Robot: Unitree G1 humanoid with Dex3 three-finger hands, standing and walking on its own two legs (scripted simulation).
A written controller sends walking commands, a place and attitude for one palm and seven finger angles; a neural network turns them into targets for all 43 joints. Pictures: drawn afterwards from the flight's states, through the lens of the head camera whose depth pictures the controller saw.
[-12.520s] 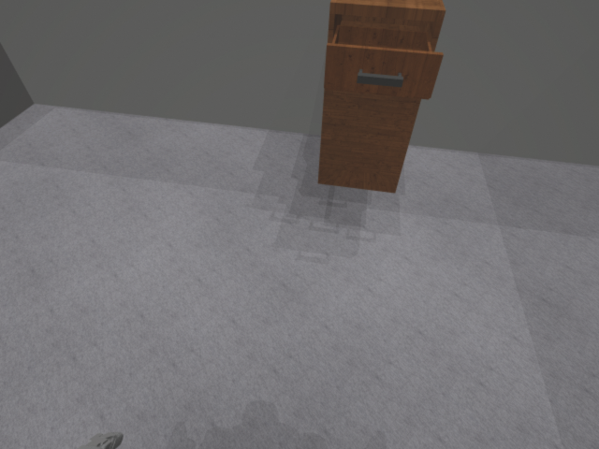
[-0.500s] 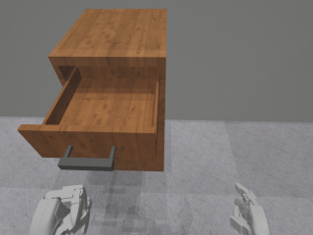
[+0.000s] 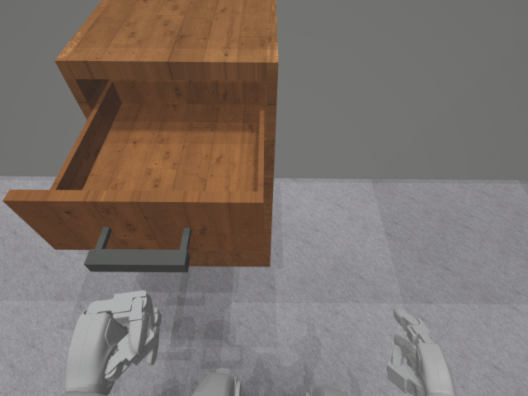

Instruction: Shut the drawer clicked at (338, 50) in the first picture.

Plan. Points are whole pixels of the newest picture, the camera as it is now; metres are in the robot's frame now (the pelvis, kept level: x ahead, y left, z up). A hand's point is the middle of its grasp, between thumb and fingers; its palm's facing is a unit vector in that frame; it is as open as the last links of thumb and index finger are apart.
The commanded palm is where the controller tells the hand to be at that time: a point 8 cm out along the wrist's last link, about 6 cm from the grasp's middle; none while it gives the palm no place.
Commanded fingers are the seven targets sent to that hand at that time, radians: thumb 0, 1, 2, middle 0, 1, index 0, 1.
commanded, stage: bring the fist close to the handle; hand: left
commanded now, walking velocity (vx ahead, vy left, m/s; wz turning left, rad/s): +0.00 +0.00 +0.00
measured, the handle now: (142, 247) +0.32 +0.20 +0.05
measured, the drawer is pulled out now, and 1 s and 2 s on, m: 0.29 0.28 0.17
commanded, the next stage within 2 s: push the drawer shut in 0.62 s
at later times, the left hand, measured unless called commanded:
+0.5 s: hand (162, 316) +0.22 +0.15 +0.06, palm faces +0.06 -1.00 -0.04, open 3.3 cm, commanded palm +0.19 +0.20 +0.05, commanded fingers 0.00 0.90 0.90 -1.40 -1.60 -1.40 -1.60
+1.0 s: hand (177, 301) +0.24 +0.14 +0.04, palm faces +0.01 -1.00 -0.06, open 3.2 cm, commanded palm +0.23 +0.20 +0.05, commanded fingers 0.00 0.90 0.90 -1.40 -1.60 -1.40 -1.60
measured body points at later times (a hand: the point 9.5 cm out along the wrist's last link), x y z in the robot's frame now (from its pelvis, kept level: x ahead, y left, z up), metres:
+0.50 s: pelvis +0.00 +0.01 -0.01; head +0.06 +0.01 +0.44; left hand +0.21 +0.20 +0.06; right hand +0.18 -0.22 -0.09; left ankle +0.02 +0.12 -0.66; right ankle +0.00 -0.10 -0.66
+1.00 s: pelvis +0.00 +0.00 -0.01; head +0.07 -0.01 +0.43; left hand +0.24 +0.19 +0.05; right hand +0.18 -0.23 -0.10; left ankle +0.02 +0.12 -0.66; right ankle +0.00 -0.10 -0.66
